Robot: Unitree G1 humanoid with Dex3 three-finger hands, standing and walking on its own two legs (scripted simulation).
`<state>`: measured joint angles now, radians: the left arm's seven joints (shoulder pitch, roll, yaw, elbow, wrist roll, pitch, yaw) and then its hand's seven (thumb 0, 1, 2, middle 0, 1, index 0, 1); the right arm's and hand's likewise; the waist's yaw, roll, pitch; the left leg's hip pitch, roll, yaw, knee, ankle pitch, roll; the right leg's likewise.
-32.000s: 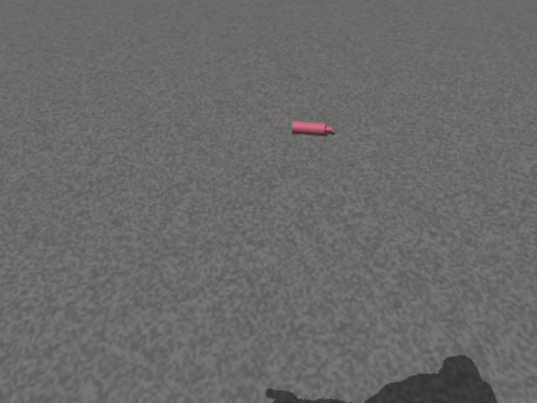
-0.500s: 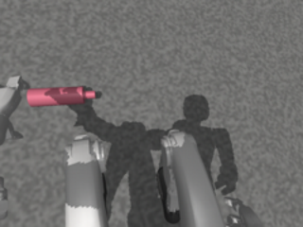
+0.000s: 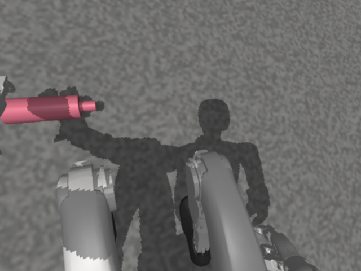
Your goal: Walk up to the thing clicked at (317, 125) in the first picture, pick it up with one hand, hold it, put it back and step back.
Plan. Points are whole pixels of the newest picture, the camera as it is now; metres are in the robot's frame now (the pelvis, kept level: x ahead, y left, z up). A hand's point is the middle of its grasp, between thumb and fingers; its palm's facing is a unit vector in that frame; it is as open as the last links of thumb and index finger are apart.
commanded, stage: rise first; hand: left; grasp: from above
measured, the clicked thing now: (52, 108) +0.50 +0.29 -0.30
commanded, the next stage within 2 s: approach in 1.94 s
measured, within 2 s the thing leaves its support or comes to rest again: neither
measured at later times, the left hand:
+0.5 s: hand (0, 117) +0.43 +0.36 -0.17, palm faces -0.44 -0.08 -0.89, open 14.3 cm
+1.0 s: hand (5, 114) +0.44 +0.35 -0.19, palm faces -0.43 -0.07 -0.90, open 14.2 cm
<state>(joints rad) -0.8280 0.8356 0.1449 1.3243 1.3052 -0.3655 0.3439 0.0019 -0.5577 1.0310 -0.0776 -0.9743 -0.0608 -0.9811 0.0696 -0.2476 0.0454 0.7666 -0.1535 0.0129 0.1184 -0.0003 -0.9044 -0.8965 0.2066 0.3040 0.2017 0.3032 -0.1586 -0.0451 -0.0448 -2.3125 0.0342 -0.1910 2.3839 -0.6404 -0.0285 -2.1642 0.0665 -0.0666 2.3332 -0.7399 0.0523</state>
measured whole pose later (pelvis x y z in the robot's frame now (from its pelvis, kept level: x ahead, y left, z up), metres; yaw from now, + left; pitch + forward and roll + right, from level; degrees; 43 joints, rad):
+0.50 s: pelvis +0.00 +0.00 -0.01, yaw -1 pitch +31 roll -9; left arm -0.87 0.90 0.19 1.40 1.30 -0.36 0.36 0.00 -0.55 1.02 -0.08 -1.02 -0.07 -1.01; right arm 0.08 -0.26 0.09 0.77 -0.19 0.02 0.12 0.00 -0.91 -0.90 0.21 0.30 0.20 0.30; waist -0.20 -0.05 0.00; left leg -2.34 0.04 -0.23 2.44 -0.65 -0.05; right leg -2.20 0.08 -0.09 2.38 -0.74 0.06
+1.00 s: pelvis +0.00 +0.00 -0.02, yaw -2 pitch +30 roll -10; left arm -0.92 0.92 0.16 1.45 1.32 -0.35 0.40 0.00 -0.55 1.02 -0.08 -1.03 -0.07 -1.02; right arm 0.08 -0.26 0.12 0.75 -0.20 0.00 0.13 0.00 -0.91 -0.90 0.21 0.30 0.20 0.30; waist -0.23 -0.07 0.01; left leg -2.36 0.03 -0.24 2.46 -0.65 -0.04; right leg -2.20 0.08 -0.10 2.38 -0.73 0.06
